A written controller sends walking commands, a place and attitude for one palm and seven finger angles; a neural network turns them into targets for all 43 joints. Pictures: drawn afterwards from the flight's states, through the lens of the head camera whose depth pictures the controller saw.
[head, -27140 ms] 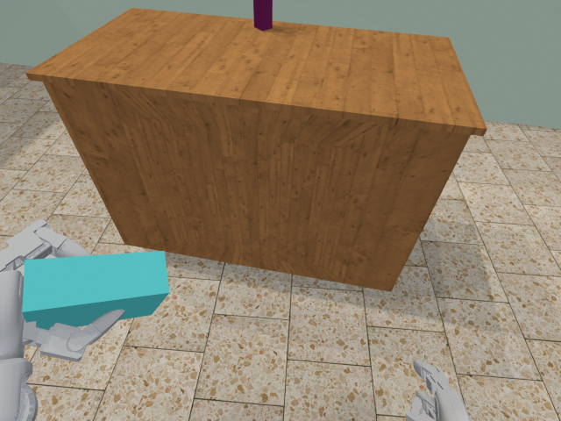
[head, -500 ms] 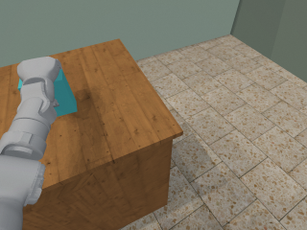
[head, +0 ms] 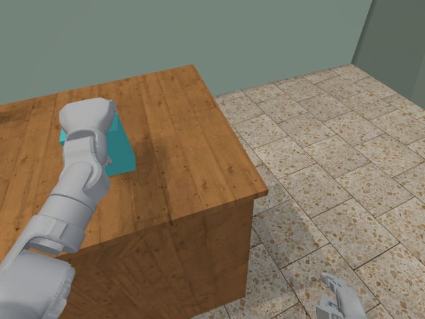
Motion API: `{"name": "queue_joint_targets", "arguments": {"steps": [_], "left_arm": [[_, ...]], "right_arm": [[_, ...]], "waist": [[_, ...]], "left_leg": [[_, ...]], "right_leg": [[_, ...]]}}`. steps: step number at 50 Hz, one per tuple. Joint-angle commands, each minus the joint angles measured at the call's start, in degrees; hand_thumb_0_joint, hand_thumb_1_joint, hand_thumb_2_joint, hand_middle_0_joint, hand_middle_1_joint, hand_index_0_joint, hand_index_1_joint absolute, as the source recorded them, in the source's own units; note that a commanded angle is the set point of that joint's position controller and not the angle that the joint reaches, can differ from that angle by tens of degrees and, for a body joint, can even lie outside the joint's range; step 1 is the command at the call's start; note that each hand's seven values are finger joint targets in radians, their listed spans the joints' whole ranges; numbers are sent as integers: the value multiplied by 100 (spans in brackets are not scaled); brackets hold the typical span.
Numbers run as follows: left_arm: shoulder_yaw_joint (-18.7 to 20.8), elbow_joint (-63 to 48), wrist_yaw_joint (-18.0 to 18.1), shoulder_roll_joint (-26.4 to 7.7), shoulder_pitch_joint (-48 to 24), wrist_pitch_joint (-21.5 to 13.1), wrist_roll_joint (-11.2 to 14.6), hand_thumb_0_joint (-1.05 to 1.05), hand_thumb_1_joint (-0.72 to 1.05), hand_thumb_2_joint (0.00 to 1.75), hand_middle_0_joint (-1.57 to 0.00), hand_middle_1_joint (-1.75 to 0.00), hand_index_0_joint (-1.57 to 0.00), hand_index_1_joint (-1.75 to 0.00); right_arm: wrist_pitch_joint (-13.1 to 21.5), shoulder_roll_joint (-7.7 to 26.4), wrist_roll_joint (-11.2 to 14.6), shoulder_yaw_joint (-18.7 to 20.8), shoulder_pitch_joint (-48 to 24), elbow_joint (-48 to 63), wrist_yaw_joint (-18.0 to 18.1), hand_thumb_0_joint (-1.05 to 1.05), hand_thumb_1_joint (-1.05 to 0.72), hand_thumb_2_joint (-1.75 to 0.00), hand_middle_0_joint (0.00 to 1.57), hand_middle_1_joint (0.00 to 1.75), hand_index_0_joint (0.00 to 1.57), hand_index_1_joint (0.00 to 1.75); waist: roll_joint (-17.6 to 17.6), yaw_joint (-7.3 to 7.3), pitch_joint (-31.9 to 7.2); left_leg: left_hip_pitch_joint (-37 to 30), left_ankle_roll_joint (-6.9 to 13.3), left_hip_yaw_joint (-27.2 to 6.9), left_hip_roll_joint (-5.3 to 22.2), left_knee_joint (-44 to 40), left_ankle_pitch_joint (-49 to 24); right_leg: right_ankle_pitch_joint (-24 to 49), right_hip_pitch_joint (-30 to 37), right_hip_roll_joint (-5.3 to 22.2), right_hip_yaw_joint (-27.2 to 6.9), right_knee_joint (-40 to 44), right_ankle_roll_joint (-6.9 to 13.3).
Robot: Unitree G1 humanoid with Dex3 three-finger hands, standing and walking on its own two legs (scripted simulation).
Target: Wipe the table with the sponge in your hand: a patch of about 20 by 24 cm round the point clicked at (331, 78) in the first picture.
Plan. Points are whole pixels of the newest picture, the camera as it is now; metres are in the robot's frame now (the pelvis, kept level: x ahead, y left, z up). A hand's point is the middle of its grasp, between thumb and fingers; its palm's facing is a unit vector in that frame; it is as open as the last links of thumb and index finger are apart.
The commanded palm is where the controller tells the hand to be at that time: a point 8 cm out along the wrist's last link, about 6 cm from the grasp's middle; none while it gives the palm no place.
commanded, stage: wipe back along the third lane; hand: left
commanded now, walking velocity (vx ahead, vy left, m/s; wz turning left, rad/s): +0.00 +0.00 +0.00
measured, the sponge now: (105, 156) +0.39 +0.26 +0.11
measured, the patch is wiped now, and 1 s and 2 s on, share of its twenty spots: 0.95 0.95 0.95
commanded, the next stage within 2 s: slide back across to the middle lane in 0.74 s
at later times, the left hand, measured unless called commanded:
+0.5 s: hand (105, 154) +0.35 +0.23 +0.16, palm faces +0.08 +0.00 -1.00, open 9.2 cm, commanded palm +0.31 +0.22 +0.18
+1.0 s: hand (104, 170) +0.31 +0.22 +0.16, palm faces +0.14 -0.05 -0.99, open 9.2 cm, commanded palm +0.27 +0.23 +0.19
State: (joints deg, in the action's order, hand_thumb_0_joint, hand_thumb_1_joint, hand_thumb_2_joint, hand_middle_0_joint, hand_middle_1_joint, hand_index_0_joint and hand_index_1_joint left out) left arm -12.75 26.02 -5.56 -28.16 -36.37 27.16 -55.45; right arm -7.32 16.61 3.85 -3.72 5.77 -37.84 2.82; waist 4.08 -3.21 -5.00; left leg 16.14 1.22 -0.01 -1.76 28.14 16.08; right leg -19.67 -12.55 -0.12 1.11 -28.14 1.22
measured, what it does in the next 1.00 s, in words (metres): stands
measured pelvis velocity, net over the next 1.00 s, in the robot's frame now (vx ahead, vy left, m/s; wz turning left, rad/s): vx -0.01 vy -0.02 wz -0.03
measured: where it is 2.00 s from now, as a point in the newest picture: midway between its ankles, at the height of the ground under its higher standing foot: outside the picture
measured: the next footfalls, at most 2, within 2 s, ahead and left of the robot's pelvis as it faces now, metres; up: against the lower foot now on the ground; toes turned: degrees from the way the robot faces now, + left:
none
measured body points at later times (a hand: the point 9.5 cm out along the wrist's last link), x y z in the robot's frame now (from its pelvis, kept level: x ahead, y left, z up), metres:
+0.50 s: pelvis -0.01 -0.02 +0.00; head -0.02 -0.07 +0.45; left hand +0.34 +0.23 +0.21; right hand +0.18 -0.25 -0.11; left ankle -0.02 +0.11 -0.74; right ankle -0.06 -0.11 -0.74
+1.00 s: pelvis -0.01 -0.02 +0.00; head -0.03 -0.08 +0.44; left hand +0.30 +0.21 +0.21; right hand +0.22 -0.23 -0.09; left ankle -0.02 +0.11 -0.74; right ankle -0.06 -0.11 -0.74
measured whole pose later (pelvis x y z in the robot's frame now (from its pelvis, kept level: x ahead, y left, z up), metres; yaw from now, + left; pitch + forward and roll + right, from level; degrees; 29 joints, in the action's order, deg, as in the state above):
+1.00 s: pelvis -0.01 -0.02 +0.00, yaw -2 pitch +0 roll +2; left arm -10.8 -2.3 -4.4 -26.8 -13.9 34.3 -53.0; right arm -7.5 16.6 3.4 -5.4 1.2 -37.5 1.7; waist 6.6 -5.3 -3.6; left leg 10.9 -0.3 1.4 -0.5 27.2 16.0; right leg -20.5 -9.3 -1.4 -0.4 -30.2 2.7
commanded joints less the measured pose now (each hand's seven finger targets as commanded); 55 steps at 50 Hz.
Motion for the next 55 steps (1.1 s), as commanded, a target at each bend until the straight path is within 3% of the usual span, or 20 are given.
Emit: {"name": "queue_joint_targets", "arguments": {"steps": [1, 4, 8, 9, 13, 14, 25, 28, 29, 31, 34, 42, 43, 44, 47, 48, 49, 53, 54, 55], "left_arm": [[54, -678, -188, -380, -787, -21, 142, 0, 10, 130, -120, -160, -120, -160], [59, -813, -167, -289, -459, 21, 216, 0, 10, 130, -120, -160, -120, -160], [400, -1088, -137, -631, -321, 126, 288, 0, 10, 130, -120, -160, -120, -160], [231, -946, -129, -462, -209, 167, 283, 0, 10, 130, -120, -160, -120, -160], [361, -1307, -146, -613, -63, 263, 326, 0, 10, 130, -120, -160, -120, -160], [331, -1154, -134, -576, 43, 279, 302, 0, 10, 130, -120, -160, -120, -160], [238, -1907, -126, -263, 947, 379, 431, 0, 10, 130, -120, -160, -120, -160], [392, -2083, -91, -524, 779, 520, 428, 0, 10, 130, -120, -160, -120, -160], [161, -1979, -90, -272, 779, 584, 408, 0, 10, 130, -120, -160, -120, -160], [300, -2028, -94, -420, 903, 633, 379, 0, 10, 130, -120, -160, -120, -160], [78, -2204, -110, -155, 1012, 689, 394, 0, 10, 130, -120, -160, -120, -160], [129, -2933, -112, -44, 1727, 761, 453, 0, 10, 130, -120, -160, -120, -160], [383, -2940, -68, -354, 1662, 794, 423, 0, 10, 130, -120, -160, -120, -160], [269, -2957, -55, -251, 1583, 833, 397, 0, 10, 130, -120, -160, -120, -160], [603, -3062, -19, -614, 1572, 852, 371, 0, 10, 130, -120, -160, -120, -160], [805, -3102, -1, -903, 1508, 850, 338, 0, 10, 130, -120, -160, -120, -160], [705, -3017, 3, -778, 1478, 838, 330, 0, 10, 130, -120, -160, -120, -160], [1171, -3275, -6, -1280, 1633, 767, 321, 0, 10, 130, -120, -160, -120, -160], [1052, -3244, -11, -1124, 1647, 748, 340, 0, 10, 130, -120, -160, -120, -160], [1141, -3303, -25, -1222, 1705, 728, 348, 0, 10, 130, -120, -160, -120, -160]], "right_arm": [[204, 676, -10, 231, -565, 816, 28, 0, -90, -90, 20, 30, 20, 30], [221, 668, -9, 219, -615, 837, 22, 0, -90, -90, 20, 30, 20, 30], [215, 679, -21, 202, -754, 846, 26, 0, -90, -90, 20, 30, 20, 30], [227, 679, -15, 189, -762, 816, 41, 0, -90, -90, 20, 30, 20, 30], [230, 682, -16, 177, -891, 860, 32, 0, -90, -90, 20, 30, 20, 30], [243, 679, -12, 177, -874, 818, 41, 0, -90, -90, 20, 30, 20, 30], [311, 620, -2, 176, -1136, 957, -22, 0, -90, -90, 20, 30, 20, 30], [284, 648, -7, 154, -1218, 944, -12, 0, -90, -90, 20, 30, 20, 30], [296, 617, -3, 139, -1251, 935, -3, 0, -90, -90, 20, 30, 20, 30], [313, 616, -13, 141, -1286, 911, -9, 0, -90, -90, 20, 30, 20, 30], [306, 570, -1, 102, -1351, 958, -22, 0, -90, -90, 20, 30, 20, 30], [307, 501, -6, 73, -1537, 1069, -112, 0, -90, -90, 20, 30, 20, 30], [278, 537, -10, 75, -1499, 1053, -108, 0, -90, -90, 20, 30, 20, 30], [274, 516, -19, 56, -1554, 1059, -102, 0, -90, -90, 20, 30, 20, 30], [248, 502, -53, 57, -1628, 1028, -76, 0, -90, -90, 20, 30, 20, 30], [216, 546, -58, 56, -1594, 1014, -57, 0, -90, -90, 20, 30, 20, 30], [221, 513, -66, 33, -1605, 1000, -47, 0, -90, -90, 20, 30, 20, 30], [181, 542, -90, 50, -1642, 1009, -29, 0, -90, -90, 20, 30, 20, 30], [191, 507, -94, 37, -1656, 1012, -25, 0, -90, -90, 20, 30, 20, 30], [179, 516, -85, 48, -1663, 1000, -24, 0, -90, -90, 20, 30, 20, 30]], "waist": [[-648, 115, -1122], [-741, 99, -1076], [-877, -11, -946], [-939, 54, -782], [-771, -36, -795], [-887, 19, -673], [-857, -100, -649], [-856, -106, -581], [-883, -56, -447], [-907, -114, -490], [-864, -81, -509], [-910, -164, -590], [-862, -200, -629], [-826, -174, -533], [-901, -264, -611], [-751, -274, -587], [-820, -245, -530], [-629, -354, -720], [-682, -315, -658], [-650, -326, -655]], "left_leg": [[-752, 86, 107, -31, -48, -2515], [-707, 96, 130, -32, -50, -2457], [-544, 92, 139, -45, -147, -2199], [-512, 96, 183, -62, -163, -2045], [-494, 99, 188, -76, -203, -1958], [-465, 97, 213, -69, -227, -1808], [-523, 102, 241, -96, -221, -1781], [-484, 91, 226, -88, -259, -1668], [-478, 101, 258, -97, -271, -1583], [-515, 99, 263, -105, -248, -1635], [-532, 99, 250, -107, -265, -1649], [-616, 86, 266, -123, -170, -1987], [-584, 67, 231, -97, -206, -1936], [-561, 71, 255, -102, -230, -1882], [-601, 84, 264, -124, -197, -1954], [-592, 64, 245, -109, -234, -1878], [-572, 68, 255, -106, -244, -1897], [-614, 51, 222, -113, -226, -2072], [-602, 63, 247, -115, -232, -2046], [-617, 60, 237, -110, -232, -2050]], "right_leg": [[2871, 424, -154, 45, 68, 153], [2898, 487, -150, 24, 43, 136], [2819, 621, -139, -18, 125, 131], [2699, 550, -147, -10, 129, 99], [2684, 656, -135, -96, 174, 110], [2498, 570, -150, -55, 185, 82], [2587, 680, -163, -128, 182, 54], [2437, 670, -157, -208, 203, 67], [2321, 569, -155, -155, 232, 43], [2426, 611, -164, -200, 236, 38], [2430, 641, -167, -183, 200, 50], [3014, 824, -184, -271, 89, 35], [2860, 844, -192, -322, 69, 71], [2789, 795, -188, -259, 87, 55], [2897, 886, -180, -331, 88, 39], [2719, 855, -193, -407, 97, 76], [2718, 828, -189, -316, 102, 63], [2903, 1015, -193, -452, 55, 95], [2883, 990, -186, -387, 72, 74], [2871, 985, -198, -409, 94, 69]]}}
